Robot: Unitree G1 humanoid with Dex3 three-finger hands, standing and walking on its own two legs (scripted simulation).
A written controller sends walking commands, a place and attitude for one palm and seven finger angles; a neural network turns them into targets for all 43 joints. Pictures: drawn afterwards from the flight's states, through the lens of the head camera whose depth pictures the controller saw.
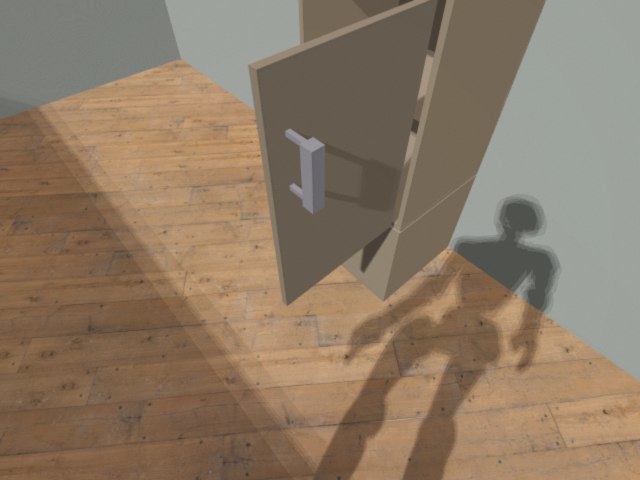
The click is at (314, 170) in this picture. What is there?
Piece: cupboard door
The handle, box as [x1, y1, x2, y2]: [285, 129, 324, 213]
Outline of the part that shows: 288,129 285,131 285,135 300,146 302,182 301,189 293,183 290,185 290,189 302,199 303,206 313,213 321,208 324,203 324,144 313,137 307,140 291,129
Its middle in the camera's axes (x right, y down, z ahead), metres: -0.03 -0.11 +0.63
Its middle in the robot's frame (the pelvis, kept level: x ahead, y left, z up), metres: +0.56 +0.06 +0.06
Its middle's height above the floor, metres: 0.85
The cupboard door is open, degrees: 91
